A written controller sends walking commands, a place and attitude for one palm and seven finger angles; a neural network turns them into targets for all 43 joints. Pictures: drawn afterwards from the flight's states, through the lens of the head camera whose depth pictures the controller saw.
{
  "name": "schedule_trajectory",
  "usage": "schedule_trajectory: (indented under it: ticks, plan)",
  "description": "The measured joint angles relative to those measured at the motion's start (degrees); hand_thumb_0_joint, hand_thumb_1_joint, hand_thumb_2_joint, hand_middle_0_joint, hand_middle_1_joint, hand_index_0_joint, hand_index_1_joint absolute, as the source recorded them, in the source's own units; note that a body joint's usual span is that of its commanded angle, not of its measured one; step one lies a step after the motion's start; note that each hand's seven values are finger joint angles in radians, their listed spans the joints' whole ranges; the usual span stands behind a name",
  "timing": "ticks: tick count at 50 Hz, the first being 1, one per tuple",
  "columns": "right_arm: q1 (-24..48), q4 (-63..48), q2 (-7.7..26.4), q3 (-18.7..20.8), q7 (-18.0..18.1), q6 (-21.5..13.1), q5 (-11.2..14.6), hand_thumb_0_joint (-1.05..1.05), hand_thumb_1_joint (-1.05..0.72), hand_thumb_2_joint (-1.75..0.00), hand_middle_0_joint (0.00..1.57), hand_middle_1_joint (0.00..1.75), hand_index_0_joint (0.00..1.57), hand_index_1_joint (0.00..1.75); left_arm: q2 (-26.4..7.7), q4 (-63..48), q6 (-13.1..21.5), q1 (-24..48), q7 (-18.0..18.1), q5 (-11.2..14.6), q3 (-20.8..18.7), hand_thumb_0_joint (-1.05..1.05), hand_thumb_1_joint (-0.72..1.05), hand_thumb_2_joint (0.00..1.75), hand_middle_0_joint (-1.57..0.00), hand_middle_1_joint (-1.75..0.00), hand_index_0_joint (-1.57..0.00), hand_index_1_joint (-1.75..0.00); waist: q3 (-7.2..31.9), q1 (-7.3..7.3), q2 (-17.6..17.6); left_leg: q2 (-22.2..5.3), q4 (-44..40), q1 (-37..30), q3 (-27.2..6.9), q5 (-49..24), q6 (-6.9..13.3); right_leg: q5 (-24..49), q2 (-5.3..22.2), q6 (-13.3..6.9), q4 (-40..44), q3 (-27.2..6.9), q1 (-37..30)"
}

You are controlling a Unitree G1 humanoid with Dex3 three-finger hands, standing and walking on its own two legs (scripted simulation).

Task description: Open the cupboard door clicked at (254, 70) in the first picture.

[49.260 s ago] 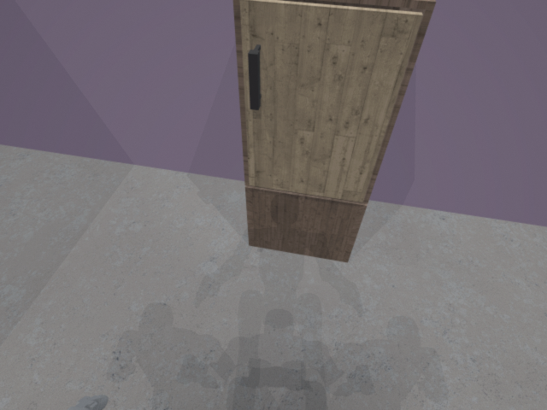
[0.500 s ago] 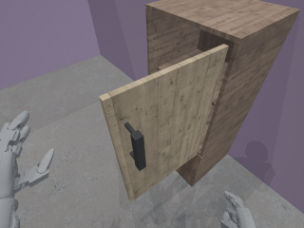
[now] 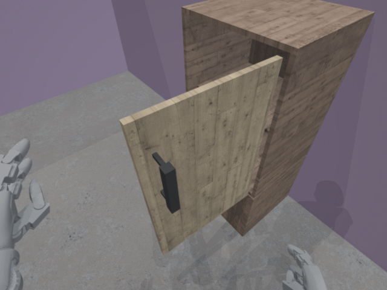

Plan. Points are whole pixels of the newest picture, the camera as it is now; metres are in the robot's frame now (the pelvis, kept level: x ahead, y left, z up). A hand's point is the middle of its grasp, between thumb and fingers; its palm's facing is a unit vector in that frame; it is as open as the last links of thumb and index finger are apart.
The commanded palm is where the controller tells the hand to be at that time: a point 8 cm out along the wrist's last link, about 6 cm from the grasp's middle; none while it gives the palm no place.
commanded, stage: step back with the hand held close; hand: left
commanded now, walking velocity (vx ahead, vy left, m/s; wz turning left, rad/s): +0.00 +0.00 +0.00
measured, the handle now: (165, 183) +0.32 +0.11 +0.06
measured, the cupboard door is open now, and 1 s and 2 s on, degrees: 87 87 87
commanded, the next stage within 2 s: stop stepping back and stand still in 1.16 s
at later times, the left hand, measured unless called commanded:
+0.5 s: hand (31, 222) +0.16 +0.27 +0.15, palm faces +0.33 -0.79 -0.52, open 7.4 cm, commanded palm +0.10 +0.32 +0.17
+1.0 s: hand out of the picture +0.06 +0.29 +0.16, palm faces +0.48 -0.72 -0.50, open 7.5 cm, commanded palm -0.01 +0.33 +0.17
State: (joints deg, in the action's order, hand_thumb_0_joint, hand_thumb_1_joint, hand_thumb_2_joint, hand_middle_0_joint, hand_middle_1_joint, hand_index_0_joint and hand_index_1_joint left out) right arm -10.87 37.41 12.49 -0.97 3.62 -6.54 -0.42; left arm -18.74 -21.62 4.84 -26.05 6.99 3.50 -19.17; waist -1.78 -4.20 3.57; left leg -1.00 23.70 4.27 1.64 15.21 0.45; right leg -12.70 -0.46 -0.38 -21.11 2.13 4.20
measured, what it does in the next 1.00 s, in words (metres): walks backwards: right foot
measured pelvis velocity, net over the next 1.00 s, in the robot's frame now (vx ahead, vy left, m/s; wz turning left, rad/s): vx -0.14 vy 0.02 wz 0.05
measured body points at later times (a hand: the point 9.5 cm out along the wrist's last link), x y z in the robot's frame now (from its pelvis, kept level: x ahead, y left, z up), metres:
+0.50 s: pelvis -0.05 +0.02 -0.01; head -0.03 +0.03 +0.44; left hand +0.14 +0.31 +0.18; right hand +0.12 -0.23 -0.08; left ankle -0.02 +0.11 -0.74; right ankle -0.01 -0.12 -0.74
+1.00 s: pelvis -0.14 +0.02 -0.03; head -0.12 +0.03 +0.42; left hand +0.03 +0.32 +0.19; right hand +0.02 -0.21 -0.11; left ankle -0.02 +0.11 -0.74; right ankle -0.09 -0.11 -0.74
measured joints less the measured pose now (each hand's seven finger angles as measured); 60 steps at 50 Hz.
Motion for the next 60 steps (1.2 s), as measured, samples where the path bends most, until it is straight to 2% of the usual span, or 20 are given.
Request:
schedule_trajectory:
  ticks: [5,11,18,23,30,35,40,44,47,49,51,52,54,56,58,60]
  plan:
    - [-0.1,0.0,0.1,-0.1,-0.1,0.1,0.2,0.02,-0.90,-0.90,0.20,0.30,0.20,0.30,0.0,-0.3,0.4,0.1,-0.3,0.0,-0.4,0.02,0.89,0.90,-0.21,-0.31,-0.21,-0.30,0.2,0.08,0.3,-0.2,0.1,0.4,0.0,-0.1,-0.1,0.3,-0.2,-0.1,0.2,0.0,0.2]
    - [1.5,-2.6,0.8,0.3,-0.2,2.8,0.4,0.02,-0.90,-0.90,0.20,0.30,0.20,0.30,-1.5,-1.1,3.9,-1.9,-0.5,-0.5,-3.3,0.02,0.89,0.90,-0.21,-0.31,-0.21,-0.30,0.9,2.00,0.2,-0.6,1.4,4.9,1.0,-0.5,0.2,1.9,-0.6,0.2,0.3,-1.0,4.6]
    - [2.0,-5.1,1.4,1.9,0.5,5.6,0.9,0.02,-0.90,-0.90,0.20,0.30,0.20,0.30,-3.9,-3.9,3.6,-4.9,-0.5,-0.9,-2.9,0.02,0.89,0.90,-0.21,-0.31,-0.21,-0.30,-0.1,3.76,-1.5,0.3,2.2,8.3,2.5,-1.7,1.1,2.7,0.3,1.1,-2.1,-2.5,9.2]
    - [1.3,-6.2,1.0,2.3,0.7,6.3,1.0,0.02,-0.90,-0.90,0.20,0.30,0.20,0.30,-5.7,-6.5,4.1,-6.4,0.2,-1.1,-4.2,0.02,0.88,0.90,-0.21,-0.31,-0.21,-0.30,-0.8,4.35,-3.1,0.7,4.1,10.8,3.0,-2.2,1.7,3.2,0.9,1.6,-4.4,-3.0,11.9]
    - [-0.7,-6.9,0.4,1.6,0.7,4.6,1.0,0.02,-0.90,-0.90,0.20,0.30,0.20,0.30,-5.6,-8.1,5.9,-6.4,1.2,-2.3,-6.1,0.02,0.88,0.90,-0.21,-0.31,-0.21,-0.30,-1.2,4.11,-4.1,1.4,8.6,14.8,2.9,-2.3,2.7,3.1,1.7,2.2,-9.1,-2.9,15.8]
    - [-1.8,-6.3,-0.2,1.0,0.7,2.7,0.8,0.02,-0.90,-0.90,0.20,0.30,0.20,0.30,-4.0,-7.6,7.2,-4.6,1.7,-3.4,-6.8,0.02,0.88,0.90,-0.21,-0.31,-0.21,-0.30,-1.7,3.43,-3.5,1.3,13.4,17.8,2.4,-1.2,3.1,2.3,1.8,2.2,-13.3,-2.3,18.3]
    - [-2.1,-4.6,-0.6,0.5,0.4,1.5,0.4,0.02,-0.90,-0.90,0.20,0.30,0.21,0.30,-2.1,-7.6,8.0,-2.4,2.0,-3.5,-6.4,0.02,0.88,0.90,-0.21,-0.31,-0.21,-0.30,-1.5,3.26,-3.5,1.2,16.2,20.1,2.1,1.9,2.9,3.0,1.8,1.9,-14.2,-2.0,19.8]
    - [-2.2,-4.1,-0.6,0.3,0.4,0.9,0.2,0.02,-0.90,-0.90,0.20,0.30,0.21,0.30,-2.3,-8.1,8.6,-1.6,2.3,-3.3,-6.0,0.02,0.88,0.90,-0.21,-0.31,-0.21,-0.30,-1.7,4.14,-3.8,1.3,15.5,21.5,1.7,1.2,2.9,2.0,1.3,1.7,-13.8,-2.4,20.9]
    - [-2.6,-4.6,-0.7,0.6,0.4,0.2,0.3,0.02,-0.90,-0.90,0.20,0.30,0.21,0.30,-4.2,-8.9,9.0,-1.6,2.2,-3.3,-7.0,0.02,0.88,0.90,-0.21,-0.31,-0.21,-0.30,-2.3,5.44,-3.4,0.9,14.3,22.2,1.1,-3.7,3.2,0.7,-0.2,1.7,-16.9,-3.2,21.4]
    - [-3.2,-4.4,-1.0,0.9,0.3,-0.3,0.3,0.02,-0.90,-0.90,0.20,0.30,0.21,0.30,-5.9,-9.0,9.8,-2.2,1.8,-3.4,-8.1,0.02,0.88,0.90,-0.21,-0.31,-0.21,-0.30,-1.8,6.08,-3.2,0.3,14.7,23.2,0.8,-6.0,3.2,-1.1,-1.6,1.8,-20.6,-3.5,19.4]
    - [-3.4,-3.9,-1.1,1.2,0.0,-0.6,0.2,0.02,-0.90,-0.90,0.20,0.30,0.21,0.30,-6.6,-8.4,10.6,-3.2,1.6,-3.4,-9.4,0.02,0.88,0.90,-0.21,-0.31,-0.21,-0.30,-0.7,5.57,-3.0,-0.4,15.2,24.7,1.1,-5.6,3.1,-7.2,-2.7,0.9,-20.9,-4.0,16.6]
    - [-3.0,-3.5,-1.0,1.3,-0.2,-0.8,0.1,0.02,-0.90,-0.90,0.20,0.30,0.21,0.30,-6.2,-8.1,10.9,-3.4,1.5,-3.1,-9.7,0.02,0.88,0.90,-0.21,-0.31,-0.21,-0.30,-0.6,5.04,-2.5,-0.9,15.2,25.4,1.2,-6.1,2.8,-7.8,-3.3,0.1,-19.4,-4.2,16.0]
    - [-1.4,-2.3,-0.7,1.7,-0.6,-1.0,0.2,0.02,-0.90,-0.90,0.20,0.30,0.21,0.30,-4.8,-7.9,10.9,-3.8,1.6,-2.3,-9.2,0.02,0.88,0.90,-0.21,-0.31,-0.21,-0.30,-1.6,4.18,-2.0,-1.2,15.3,25.8,0.6,-3.4,1.5,-5.2,-3.9,-0.1,-17.5,-4.3,16.1]
    - [-0.6,-1.0,-0.6,2.1,-1.0,-0.6,0.2,0.02,-0.90,-0.90,0.20,0.30,0.20,0.30,-3.9,-8.2,10.1,-3.9,1.7,-2.3,-7.2,0.02,0.88,0.90,-0.21,-0.31,-0.21,-0.30,-1.5,3.18,-3.1,0.8,21.6,26.6,-0.6,3.8,-0.1,-3.0,-3.0,0.1,-15.5,-5.1,16.2]
    - [0.1,-0.4,-0.8,2.0,-1.1,0.3,-0.1,0.02,-0.90,-0.90,0.20,0.30,0.20,0.30,-3.5,-8.6,9.2,-3.9,1.6,-2.7,-5.6,0.02,0.88,0.90,-0.21,-0.31,-0.21,-0.30,-1.1,2.63,-5.0,2.2,26.6,25.8,-0.5,7.8,-0.9,-0.9,-1.7,0.4,-12.8,-6.1,16.2]
    - [1.0,-0.7,-0.9,1.6,-0.7,0.9,-0.1,0.02,-0.90,-0.90,0.20,0.30,0.20,0.30,-3.8,-9.2,8.6,-4.1,1.6,-3.0,-5.0,0.02,0.88,0.90,-0.21,-0.31,-0.21,-0.30,-0.7,2.83,-6.7,2.5,23.1,22.1,-0.2,8.1,-1.2,1.4,-0.7,0.9,-10.3,-6.7,16.7]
